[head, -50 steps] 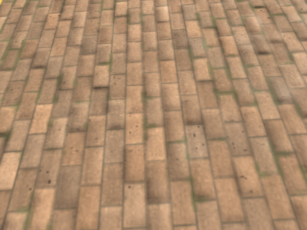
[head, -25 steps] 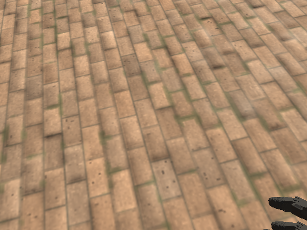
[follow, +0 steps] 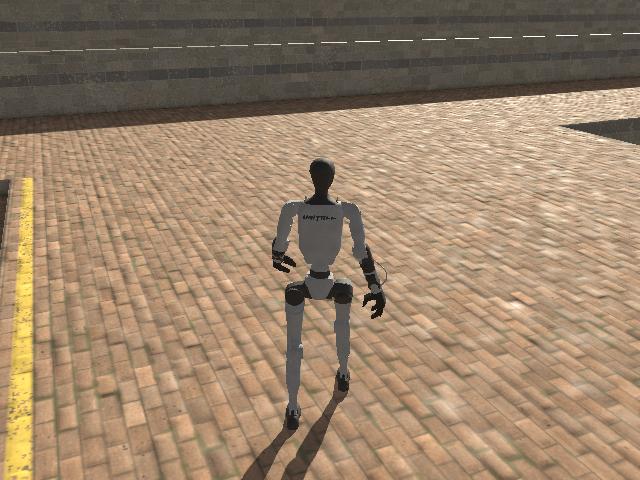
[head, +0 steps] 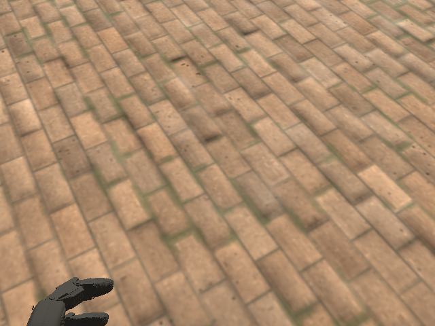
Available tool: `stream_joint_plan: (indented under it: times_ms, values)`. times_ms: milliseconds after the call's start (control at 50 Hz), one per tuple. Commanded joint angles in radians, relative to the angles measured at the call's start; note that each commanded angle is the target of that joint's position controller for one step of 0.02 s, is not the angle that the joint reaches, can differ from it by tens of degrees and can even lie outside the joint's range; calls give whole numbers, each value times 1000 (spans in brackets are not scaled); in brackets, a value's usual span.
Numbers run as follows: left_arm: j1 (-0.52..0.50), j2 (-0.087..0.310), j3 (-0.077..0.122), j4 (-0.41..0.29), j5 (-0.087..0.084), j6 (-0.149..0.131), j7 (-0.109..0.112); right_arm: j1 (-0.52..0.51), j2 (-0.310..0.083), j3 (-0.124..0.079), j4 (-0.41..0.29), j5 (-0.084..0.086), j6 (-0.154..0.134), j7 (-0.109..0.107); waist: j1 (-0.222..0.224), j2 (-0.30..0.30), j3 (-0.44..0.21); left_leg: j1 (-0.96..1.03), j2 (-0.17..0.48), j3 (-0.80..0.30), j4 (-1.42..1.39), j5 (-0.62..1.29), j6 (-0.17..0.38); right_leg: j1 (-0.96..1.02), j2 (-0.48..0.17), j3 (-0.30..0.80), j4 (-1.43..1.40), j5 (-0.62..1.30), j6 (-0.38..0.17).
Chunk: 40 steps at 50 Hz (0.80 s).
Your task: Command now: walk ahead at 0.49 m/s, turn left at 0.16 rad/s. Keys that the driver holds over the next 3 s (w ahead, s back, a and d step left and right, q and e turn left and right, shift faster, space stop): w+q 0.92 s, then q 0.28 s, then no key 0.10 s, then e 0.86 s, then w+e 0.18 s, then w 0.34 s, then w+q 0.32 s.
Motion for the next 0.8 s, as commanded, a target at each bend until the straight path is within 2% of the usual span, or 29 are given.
stream_joint_plan:
  times_ms: [20, 40, 60, 80, 100, 120, 140, 160, 180, 200, 260, 320, 360, 420, 460, 500, 520, 540, 560, 580, 600, 620, 640, 660, 680, 700, 740, 800]
  values:
    - [211, 176, 81, -11, 6, -15, 9, -42, -175, -29, -57, -6, 3, -8, 204, 86, -122, -157, 187, -100, 255, 673, 121, 422, 37, -31, -44, -14, -53]
    - [390, 254, 104, 12, 24, -9, 23, -50, -107, -2, -92, -34, -1, -7, 276, -14, -280, -350, 120, -59, 564, 419, 78, 715, -155, 156, -3, -5, -116]
    - [422, 319, 112, 24, 35, -1, 21, 90, 8, 31, -106, -20, -17, -5, 205, -293, -435, -667, -20, -48, 897, -203, 26, 967, -397, 603, -120, -200, -261]
    - [419, 209, 89, 21, 29, 1, 19, 33, -113, 2, -88, 7, -23, -3, 245, -180, -387, -761, 21, -146, 1012, -214, 28, 906, -363, 656, -194, -324, -242]
    - [353, 170, 73, 24, 21, -3, 21, -55, -154, -14, -117, 23, -25, -3, 235, -140, -231, -819, 62, -128, 1029, -127, 35, 790, -331, 489, -209, -287, -203]
    - [290, 144, 64, 26, 21, -7, 20, -97, -140, -13, -123, 16, -22, -7, 205, -86, -160, -793, 103, -110, 999, -46, 31, 669, -287, 375, -233, -196, -185]
    - [241, 117, 58, 31, 23, -11, 16, -115, -128, -18, -126, 1, -14, -9, 177, -77, -102, -761, 127, -109, 950, 5, 26, 570, -251, 285, -269, -127, -174]
    - [211, 105, 56, 35, 29, -20, 16, -95, -109, -20, -121, 0, 0, -8, 145, -93, -79, -700, 147, -115, 924, 43, 20, 496, -230, 215, -307, -88, -165]
    - [194, 98, 58, 44, 30, -29, 15, -83, -86, -17, -119, 3, 14, -8, 129, -84, -67, -666, 150, -110, 910, 63, 15, 454, -222, 173, -340, -59, -167]
    - [184, 98, 61, 54, 28, -38, 16, -84, -64, -14, -122, 3, 26, -8, 117, -68, -51, -661, 152, -108, 894, 76, 9, 427, -223, 129, -363, -17, -173]
    - [180, 124, 74, 85, 29, -47, 25, -146, -47, -14, -155, -7, 44, -7, 109, -39, -2, -722, 158, -122, 785, 179, -6, 421, -225, 21, -403, 54, -175]
    - [190, 150, 84, 106, 28, -41, 36, -221, -34, -7, -179, -12, 37, 14, 129, -25, 18, -705, 147, -89, 596, 343, -3, 437, -198, -94, -415, 72, -153]
    - [215, 172, 91, 122, 22, -33, 42, -295, -26, 0, -204, -14, 32, 28, 158, -8, 40, -687, 136, -46, 500, 396, 6, 454, -203, -144, -419, 72, -143]
    - [260, 194, 102, 152, 6, -17, 44, -378, -36, 0, -245, -13, 34, 41, 183, -1, 67, -709, 127, -16, 415, 365, 35, 545, -230, -180, -392, 86, -129]
    - [272, 209, 109, 167, -6, -2, 44, -404, -50, -5, -269, -13, 35, 49, 179, -10, 69, -712, 109, 13, 384, 287, 64, 615, -247, -200, -338, 180, -114]
    - [260, 239, 117, 168, -14, 14, 48, -363, -79, -21, -277, -13, 40, 50, 138, -41, 15, -609, 47, 73, 381, 182, 103, 651, -246, -228, -205, 508, -92]
    - [247, 248, 118, 165, -19, 24, 49, -268, -109, -40, -260, -9, 44, 48, 80, -49, -44, -482, 1, 104, 369, 151, 129, 639, -230, -248, -61, 652, -76]
    - [238, 234, 111, 160, -21, 30, 52, -106, -163, -74, -216, -5, 47, 37, -7, -30, -130, -247, -49, 111, 314, 196, 166, 554, -188, -278, 155, 654, -41]
    - [261, 184, 89, 140, 8, 23, 55, 44, -261, -110, -182, 0, 60, 14, -54, 97, -218, 52, 77, -119, 291, 217, 228, 294, -138, -280, 478, 283, 15]
    - [341, 52, 48, 87, 34, -5, 45, -11, -348, -115, -204, 0, 48, 13, 81, 312, -308, 307, 300, -709, 154, -21, 415, -118, 76, -130, 788, -565, 74]
    - [223, 139, 57, 76, -4, -40, 34, -1, -259, -88, -233, -5, 29, 22, 0, 167, -361, 325, 344, -834, 23, -106, 410, -218, 62, 69, 863, -567, 53]
    - [146, 175, 67, 50, -35, -57, 29, -30, -206, -74, -223, -11, 13, 25, 0, 126, -225, 234, 323, -697, 6, -29, 368, -287, 23, 63, 833, -464, 29]
    - [140, 166, 64, 56, -18, -67, 37, -84, -178, -65, -228, -6, 5, 24, 43, 55, -149, 97, 280, -580, 16, 81, 335, -249, -21, 61, 754, -377, 19]
    - [145, 171, 70, 66, 11, -68, 45, -147, -144, -56, -239, -10, 4, 21, 83, 43, -103, -28, 241, -486, 13, 199, 312, -179, -50, 63, 669, -322, 25]
    - [165, 175, 75, 71, 20, -58, 44, -181, -122, -47, -257, -23, 3, 15, 115, 64, -95, -106, 215, -437, -6, 282, 305, -111, -68, 73, 631, -283, 30]
    - [173, 169, 76, 70, 24, -47, 43, -190, -121, -47, -264, -26, 2, 11, 128, 72, -91, -149, 204, -415, -24, 340, 309, -77, -69, 69, 596, -266, 42]
    - [164, 139, 70, 64, 31, -29, 41, -171, -137, -51, -256, -20, -2, -1, 133, 60, -73, -213, 183, -349, -39, 447, 314, -61, -60, 45, 513, -227, 71]
    - [54, 103, 54, 29, 32, -23, 40, -126, -162, -58, -239, -14, 3, -22, 99, 69, -34, -262, 129, -276, -40, 454, 275, -65, -26, 29, 298, -42, 101]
